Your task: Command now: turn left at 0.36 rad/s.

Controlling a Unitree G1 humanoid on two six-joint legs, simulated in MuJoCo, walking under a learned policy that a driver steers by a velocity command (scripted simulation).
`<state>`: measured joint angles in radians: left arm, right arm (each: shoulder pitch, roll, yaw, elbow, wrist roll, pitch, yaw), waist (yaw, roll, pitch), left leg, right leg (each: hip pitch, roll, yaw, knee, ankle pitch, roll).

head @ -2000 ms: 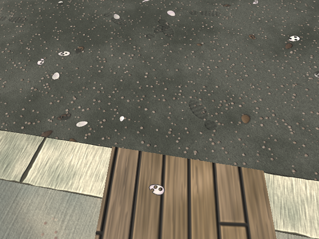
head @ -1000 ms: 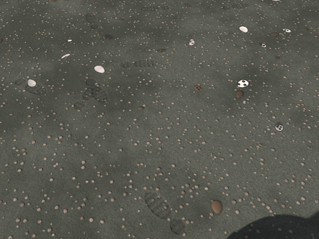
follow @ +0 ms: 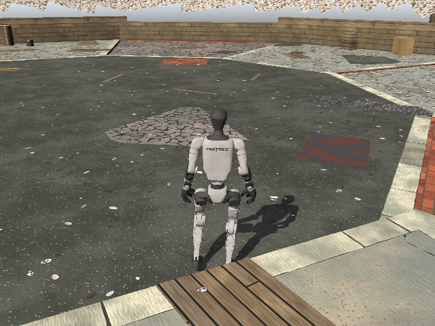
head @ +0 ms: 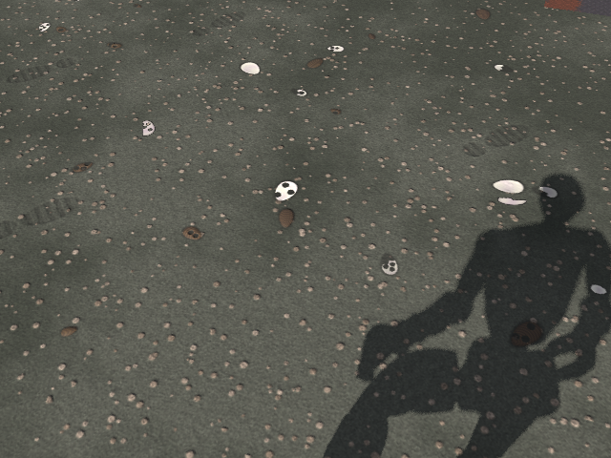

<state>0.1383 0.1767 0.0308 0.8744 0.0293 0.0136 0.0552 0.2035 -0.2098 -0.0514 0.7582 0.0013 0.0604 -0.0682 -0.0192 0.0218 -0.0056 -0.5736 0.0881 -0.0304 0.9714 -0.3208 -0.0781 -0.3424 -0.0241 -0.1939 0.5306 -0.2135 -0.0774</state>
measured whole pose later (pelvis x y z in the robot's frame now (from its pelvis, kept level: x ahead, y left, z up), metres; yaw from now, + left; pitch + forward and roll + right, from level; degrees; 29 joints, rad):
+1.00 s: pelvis +0.21 +0.10 +0.01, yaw +32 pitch +5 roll -1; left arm 0.39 0.24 0.09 0.90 -0.01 -0.07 0.00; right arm 0.18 -0.27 -0.08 0.63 0.01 -0.04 0.00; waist 0.07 0.05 -0.03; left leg -0.74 0.06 -0.09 0.88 -0.07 -0.01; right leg -0.07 0.01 -0.05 0.31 -0.32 -0.01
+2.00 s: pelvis +0.69 +0.40 +0.02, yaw +32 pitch +2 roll -1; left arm 0.36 0.25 0.05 0.88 -0.01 -0.08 -0.01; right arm 0.09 -0.27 -0.06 0.72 0.00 -0.07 0.00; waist 0.08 0.04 0.02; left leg -0.68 0.12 -0.06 0.73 -0.01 -0.02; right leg -0.08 0.07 -0.02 0.24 -0.19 -0.07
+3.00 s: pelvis +1.18 +0.57 +0.02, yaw -2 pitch +2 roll +1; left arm 0.35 0.27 0.07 0.71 -0.02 -0.04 0.01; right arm 0.04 -0.30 -0.06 0.73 -0.01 -0.09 0.00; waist 0.06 0.04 0.04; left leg -0.67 0.09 -0.09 0.75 -0.03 -0.06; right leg -0.15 0.10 0.10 0.34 -0.21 -0.09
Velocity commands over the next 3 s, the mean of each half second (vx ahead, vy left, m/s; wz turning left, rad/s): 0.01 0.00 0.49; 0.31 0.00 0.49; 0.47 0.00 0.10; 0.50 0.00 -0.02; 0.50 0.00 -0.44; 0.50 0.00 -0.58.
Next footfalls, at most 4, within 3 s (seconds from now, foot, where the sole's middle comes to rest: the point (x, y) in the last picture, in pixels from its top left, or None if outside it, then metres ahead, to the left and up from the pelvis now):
0.20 left None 0.05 0.15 -0.77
0.70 right None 0.21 -0.03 -0.77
1.14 left None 0.34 0.36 -0.77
1.64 right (180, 368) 0.73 0.33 -0.77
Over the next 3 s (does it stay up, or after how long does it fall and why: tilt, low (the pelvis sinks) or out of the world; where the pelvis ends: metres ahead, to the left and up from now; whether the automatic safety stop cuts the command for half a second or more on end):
stays up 1.18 0.57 0.02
